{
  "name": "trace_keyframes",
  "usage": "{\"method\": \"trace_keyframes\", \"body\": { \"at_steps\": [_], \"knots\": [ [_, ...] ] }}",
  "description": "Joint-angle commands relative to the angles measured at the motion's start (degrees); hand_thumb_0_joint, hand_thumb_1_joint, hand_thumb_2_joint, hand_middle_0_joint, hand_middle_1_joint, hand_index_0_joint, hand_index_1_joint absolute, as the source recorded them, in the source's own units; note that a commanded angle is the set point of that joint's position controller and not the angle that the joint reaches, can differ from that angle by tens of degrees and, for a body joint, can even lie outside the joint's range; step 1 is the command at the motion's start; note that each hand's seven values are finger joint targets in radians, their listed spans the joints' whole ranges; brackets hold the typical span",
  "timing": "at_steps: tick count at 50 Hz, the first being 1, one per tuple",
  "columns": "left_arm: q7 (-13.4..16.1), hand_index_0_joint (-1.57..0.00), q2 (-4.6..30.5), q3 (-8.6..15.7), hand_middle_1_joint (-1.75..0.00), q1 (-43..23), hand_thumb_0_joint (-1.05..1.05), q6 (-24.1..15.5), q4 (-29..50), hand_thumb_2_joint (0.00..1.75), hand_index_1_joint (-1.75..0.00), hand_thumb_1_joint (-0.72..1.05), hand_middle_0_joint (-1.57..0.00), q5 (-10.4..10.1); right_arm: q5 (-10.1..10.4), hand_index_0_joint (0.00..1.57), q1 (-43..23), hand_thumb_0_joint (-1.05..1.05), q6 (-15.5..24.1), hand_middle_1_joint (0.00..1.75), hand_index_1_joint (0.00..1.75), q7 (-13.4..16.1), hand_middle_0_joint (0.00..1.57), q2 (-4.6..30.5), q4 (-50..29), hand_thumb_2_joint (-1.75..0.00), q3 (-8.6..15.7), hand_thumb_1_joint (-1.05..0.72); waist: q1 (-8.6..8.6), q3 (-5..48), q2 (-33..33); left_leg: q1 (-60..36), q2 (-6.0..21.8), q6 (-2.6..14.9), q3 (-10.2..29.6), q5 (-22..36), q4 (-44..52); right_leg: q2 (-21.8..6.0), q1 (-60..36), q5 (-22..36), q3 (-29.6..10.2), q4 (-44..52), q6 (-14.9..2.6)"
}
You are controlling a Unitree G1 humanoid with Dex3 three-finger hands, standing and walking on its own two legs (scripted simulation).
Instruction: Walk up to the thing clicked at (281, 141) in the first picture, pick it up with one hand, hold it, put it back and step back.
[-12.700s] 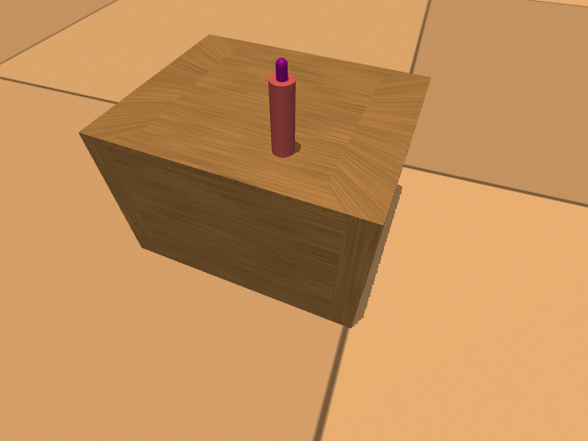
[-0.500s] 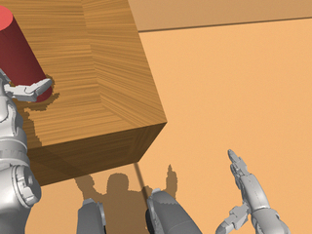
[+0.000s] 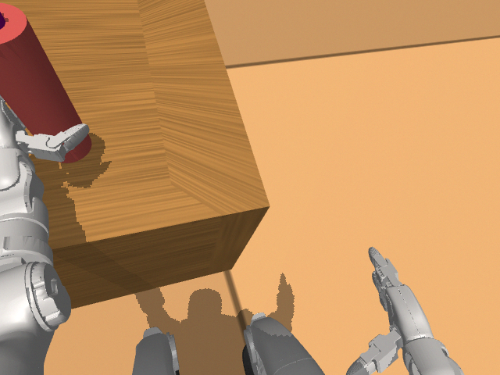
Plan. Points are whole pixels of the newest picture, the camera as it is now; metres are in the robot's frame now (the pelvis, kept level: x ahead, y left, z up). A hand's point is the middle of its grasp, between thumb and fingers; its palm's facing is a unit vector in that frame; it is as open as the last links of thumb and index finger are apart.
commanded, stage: settle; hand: left
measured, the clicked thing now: (29, 84) +0.52 +0.20 +0.11
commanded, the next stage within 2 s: lift in 0.38 s
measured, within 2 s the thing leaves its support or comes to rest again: neither
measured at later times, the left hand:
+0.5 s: hand (36, 101) +0.53 +0.21 +0.07, palm faces +0.19 -0.98 +0.00, open 10.0 cm
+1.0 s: hand (19, 96) +0.49 +0.20 +0.13, palm faces +0.17 -0.98 -0.01, open 10.0 cm
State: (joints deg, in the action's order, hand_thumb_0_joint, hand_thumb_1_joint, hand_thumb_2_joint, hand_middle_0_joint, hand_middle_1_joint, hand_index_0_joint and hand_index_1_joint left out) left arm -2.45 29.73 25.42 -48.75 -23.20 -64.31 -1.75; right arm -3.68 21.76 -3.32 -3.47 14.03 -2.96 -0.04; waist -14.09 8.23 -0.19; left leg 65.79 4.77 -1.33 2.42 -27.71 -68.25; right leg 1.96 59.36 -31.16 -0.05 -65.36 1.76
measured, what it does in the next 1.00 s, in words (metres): stands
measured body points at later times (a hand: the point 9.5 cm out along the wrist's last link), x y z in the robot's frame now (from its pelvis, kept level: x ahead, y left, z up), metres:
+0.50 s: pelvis +0.00 +0.00 +0.01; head +0.14 +0.04 +0.44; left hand +0.51 +0.26 +0.08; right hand +0.16 -0.25 +0.00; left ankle +0.03 +0.13 -0.64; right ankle -0.01 -0.14 -0.64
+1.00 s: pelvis +0.02 +0.00 +0.04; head +0.10 +0.02 +0.48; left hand +0.47 +0.26 +0.13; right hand +0.17 -0.26 +0.00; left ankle +0.03 +0.13 -0.64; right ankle -0.01 -0.14 -0.64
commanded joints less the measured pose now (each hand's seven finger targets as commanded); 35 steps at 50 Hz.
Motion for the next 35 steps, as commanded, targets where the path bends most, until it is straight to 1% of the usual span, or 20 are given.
{"method": "trace_keyframes", "body": {
  "at_steps": [1, 4, 5, 6, 8, 10, 12, 13, 15, 17, 18, 21, 23, 25, 27, 29, 30, 33, 34, 35],
  "knots": [
    [-0.14, -1.4, 11.87, 0.23, -1.52, -24.34, 0.0, -3.31, 11.28, 1.39, -1.54, 0.07, -1.4, -0.7, -0.09, 0.05, 2.93, 0.0, 2.92, 0.05, 0.05, 1.26, 0.05, 8.19, -8.23, -0.05, 5.67, 0.54, -0.3, 29.62, -11.91, -30.06, -1.41, 1.97, 0.03, 23.89, 6.18, 1.15, -7.93, 23.94, 2.23, 7.54, -2.13],
    [-0.01, -1.42, 14.59, 1.31, -1.53, -25.92, 0.0, -3.34, 14.74, 1.41, -1.55, 0.11, -1.41, -0.98, 0.17, 0.05, 2.09, 0.0, 2.94, 0.05, 0.05, 1.32, 0.05, 8.09, -8.33, -0.05, 5.59, 0.54, 0.87, 31.45, -13.2, -30.96, -1.71, 2.1, -0.34, 23.88, 6.43, 0.9, -9.68, 24.49, 1.73, 8.09, -2.0],
    [-0.08, -1.43, 12.93, 0.6, -1.54, -25.24, 0.0, -3.01, 13.08, 1.41, -1.56, 0.1, -1.42, -0.81, 0.11, 0.05, 0.79, 0.0, 2.97, 0.05, 0.05, 1.32, 0.05, 8.48, -10.3, -0.05, 5.79, 0.54, 0.32, 31.2, -11.66, -30.62, -1.57, 2.12, -0.14, 23.77, 6.92, 0.96, -10.26, 24.53, 1.99, 8.27, -2.03],
    [-0.07, -1.42, 13.16, 0.33, -1.54, -25.63, 0.0, -2.96, 13.49, 1.42, -1.57, 0.07, -1.42, -0.83, 0.09, 0.05, 2.71, 0.0, 2.92, 0.05, 0.05, 1.33, 0.05, 7.76, -7.16, -0.05, 5.66, 0.54, 0.55, 30.21, -12.25, -30.2, -1.68, 2.2, -0.44, 23.13, 6.79, 0.96, -9.98, 24.45, 1.77, 8.38, -1.91],
    [-0.15, -1.42, 12.91, 0.98, -1.54, -24.76, 0.0, -2.82, 12.61, 1.42, -1.57, 0.09, -1.42, -1.3, 0.27, 0.05, 1.4, 0.0, 2.99, 0.05, 0.05, 1.42, 0.05, 8.28, -8.89, -0.05, 5.66, 0.54, 0.49, 30.4, -11.1, -29.52, -1.63, 2.31, -0.32, 23.08, 7.1, 0.85, -11.03, 24.83, 1.68, 8.66, -1.87],
    [-0.28, -1.42, 14.59, 1.37, -1.55, -25.73, 0.0, -2.8, 14.97, 1.42, -1.57, 0.09, -1.42, -1.01, 0.42, 0.05, 1.68, 0.0, 2.79, 0.05, 0.05, 1.36, 0.05, 8.16, -8.78, -0.05, 5.6, 0.54, 1.43, 31.88, -11.46, -30.45, -1.87, 2.43, -0.76, 23.41, 7.22, 0.7, -12.0, 25.52, 1.29, 9.03, -1.76],
    [-0.36, -1.43, 12.48, 0.28, -1.56, -24.72, 0.0, -2.23, 12.81, 1.43, -1.58, 0.08, -1.42, -1.14, 0.24, 0.05, 3.45, 0.0, 2.64, 0.05, 0.05, 1.54, 0.05, 8.8, -6.36, -0.05, 6.98, 0.54, 0.23, 30.57, -11.49, -30.0, -1.79, 2.56, -0.88, 23.92, 7.17, 0.65, -11.81, 26.67, 1.25, 9.05, -1.59],
    [-0.41, -1.42, 13.0, 0.28, -1.55, -25.29, 0.0, -2.19, 14.34, 1.43, -1.57, 0.09, -1.42, -1.14, 0.37, 0.05, 3.36, 0.0, 2.6, 0.05, 0.05, 1.38, 0.05, 7.77, -5.79, -0.05, 5.75, 0.54, 1.22, 30.76, -11.13, -30.23, -1.79, 2.47, -0.74, 24.23, 7.36, 0.77, -11.9, 26.59, 1.41, 9.05, -1.69],
    [-0.44, -1.43, 14.08, 0.64, -1.55, -26.29, 0.0, -2.04, 15.09, 1.42, -1.57, 0.08, -1.42, -1.11, 0.51, 0.05, 0.97, 0.0, 2.88, 0.05, 0.05, 1.55, 0.05, 8.57, -7.39, -0.05, 6.55, 0.54, 1.1, 32.64, -12.13, -31.93, -1.71, 2.53, -0.83, 26.0, 7.09, 0.61, -12.41, 27.97, 1.26, 9.27, -1.65],
    [-0.79, -1.43, 12.36, -0.43, -1.55, -25.92, 0.0, -1.51, 13.82, 1.42, -1.58, 0.06, -1.42, -0.98, 0.53, 0.05, 0.82, 0.0, 2.74, 0.05, 0.05, 1.41, 0.05, 7.32, -6.6, -0.05, 5.28, 0.54, 0.92, 30.96, -11.75, -31.86, -1.59, 2.35, -0.66, 26.46, 7.4, 0.81, -11.52, 27.78, 1.57, 9.25, -1.8],
    [-0.75, -1.43, 12.12, -0.23, -1.55, -25.96, 0.0, -1.37, 13.65, 1.42, -1.57, 0.05, -1.41, -1.07, 0.47, 0.05, -0.53, 0.0, 3.07, 0.05, 0.05, 1.49, 0.05, 8.38, -9.0, -0.05, 5.93, 0.54, 0.62, 32.0, -10.53, -32.61, -1.48, 2.35, -0.53, 27.3, 7.53, 0.79, -12.07, 28.55, 1.67, 9.5, -1.78],
    [-0.56, -1.43, 14.42, 0.9, -1.55, -26.28, 0.0, -1.41, 14.2, 1.43, -1.58, 0.09, -1.42, -1.1, 0.37, 0.05, 1.94, 0.0, 2.45, 0.05, 0.05, 1.35, 0.05, 6.95, -4.01, -0.05, 5.05, 0.55, 1.91, 29.77, -12.58, -31.53, -1.7, 2.16, -0.63, 24.61, 8.52, 0.76, -11.47, 25.26, 1.82, 9.97, -2.0],
    [-0.34, -1.43, 14.13, 1.14, -1.57, -25.95, 0.0, -1.04, 14.04, 1.44, -1.58, 0.11, -1.42, -1.32, 0.51, 0.05, -0.27, 0.0, 2.91, 0.05, 0.05, 1.67, 0.05, 9.2, -7.23, -0.05, 7.37, 0.55, 0.95, 31.13, -10.57, -31.65, -1.7, 2.45, -0.81, 23.18, 8.73, 0.72, -13.04, 25.5, 1.55, 10.44, -1.76],
    [-0.39, -1.41, 12.4, 0.23, -1.53, -25.83, 0.0, -0.76, 14.27, 1.36, -1.53, 0.12, -1.39, -1.27, 0.33, 0.05, 0.96, 0.0, 2.75, 0.05, 0.05, 1.49, 0.05, 8.55, -6.09, -0.05, 6.38, 0.54, 0.96, 30.46, -11.82, -33.69, -1.34, 1.91, -0.22, 25.38, 9.16, 0.93, -11.25, 25.31, 2.15, 10.18, -2.14],
    [-0.63, -1.41, 13.14, 0.28, -1.51, -25.11, 0.0, -0.62, 15.68, 1.34, -1.51, 0.17, -1.38, -1.44, 0.58, 0.05, 1.83, 0.0, 2.68, 0.05, 0.05, 1.64, 0.05, 8.53, -4.31, -0.05, 7.14, 0.53, 1.88, 30.95, -12.79, -35.22, -1.32, 1.86, -0.32, 26.85, 9.22, 0.85, -11.22, 25.36, 2.24, 10.43, -2.15],
    [-0.87, -1.41, 13.14, -0.02, -1.52, -24.97, 0.0, -0.1, 17.07, 1.34, -1.52, 0.16, -1.38, -1.66, 0.93, 0.05, -1.1, 0.0, 3.1, 0.05, 0.05, 1.79, 0.05, 9.43, -8.31, -0.06, 7.54, 0.53, 2.02, 32.84, -11.37, -35.76, -1.32, 1.9, -0.35, 26.73, 9.72, 0.98, -13.56, 26.25, 2.19, 10.83, -2.11],
    [-0.9, -1.42, 11.17, -1.03, -1.53, -24.84, 0.0, 0.3, 16.82, 1.35, -1.53, 0.15, -1.4, -1.98, 1.01, 0.05, 0.68, 0.0, 2.96, 0.05, 0.05, 1.84, 0.05, 9.2, -6.41, -0.05, 8.06, 0.53, 1.64, 31.84, -11.4, -35.31, -1.35, 1.91, -0.45, 25.49, 10.15, 0.92, -13.52, 25.77, 2.06, 10.98, -2.11],
    [-0.96, -1.4, 11.58, -0.66, -1.51, -24.02, 0.0, 0.72, 19.45, 1.34, -1.51, 0.14, -1.37, -2.46, 1.11, 0.05, 0.84, 0.0, 3.01, 0.05, 0.05, 1.99, 0.05, 8.08, -4.86, -0.05, 6.83, 0.53, 3.25, 31.31, -12.75, -36.25, -1.36, 1.74, -0.65, 26.95, 10.66, 0.77, -13.87, 26.22, 2.09, 11.73, -2.13],
    [-0.72, -1.41, 11.74, -0.62, -1.52, -24.28, 0.0, 1.02, 21.42, 1.35, -1.52, 0.15, -1.38, -2.68, 1.37, 0.05, -0.59, 0.0, 3.19, 0.05, 0.05, 2.24, 0.05, 9.13, -6.33, -0.06, 8.22, 0.53, 3.32, 33.1, -12.18, -37.8, -1.28, 1.8, -0.69, 26.95, 10.96, 0.74, -15.12, 26.68, 2.02, 11.89, -2.08],
    [-0.46, -1.42, 10.67, -1.49, -1.52, -22.47, 0.0, 1.7, 19.59, 1.34, -1.52, 0.15, -1.39, -2.46, 1.32, 0.05, 2.41, 0.0, 2.89, 0.05, 0.05, 2.29, 0.05, 8.43, -3.4, -0.05, 8.0, 0.53, 3.23, 30.59, -10.72, -36.16, -1.42, 2.1, -0.9, 26.24, 11.15, 0.74, -15.42, 27.07, 1.87, 12.25, -1.86]
  ]
}}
